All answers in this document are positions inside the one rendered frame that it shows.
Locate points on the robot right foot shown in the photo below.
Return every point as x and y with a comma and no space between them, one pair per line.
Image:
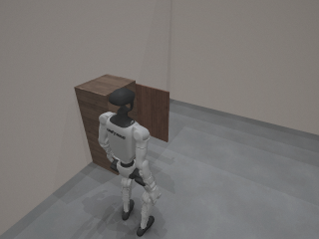
141,231

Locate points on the robot head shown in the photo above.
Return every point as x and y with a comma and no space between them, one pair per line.
121,97

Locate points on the robot left hand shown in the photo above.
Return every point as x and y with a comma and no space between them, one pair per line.
110,157

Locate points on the robot left upper arm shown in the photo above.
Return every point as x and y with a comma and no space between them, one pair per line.
103,134

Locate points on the robot right forearm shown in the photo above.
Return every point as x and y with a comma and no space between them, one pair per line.
146,175

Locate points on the cupboard door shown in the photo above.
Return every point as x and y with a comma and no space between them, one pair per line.
153,110

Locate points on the robot right upper arm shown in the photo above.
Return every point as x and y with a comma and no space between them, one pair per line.
141,135

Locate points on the robot left forearm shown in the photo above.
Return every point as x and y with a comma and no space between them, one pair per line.
107,148

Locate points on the robot right hand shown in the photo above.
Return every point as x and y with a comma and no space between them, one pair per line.
154,195

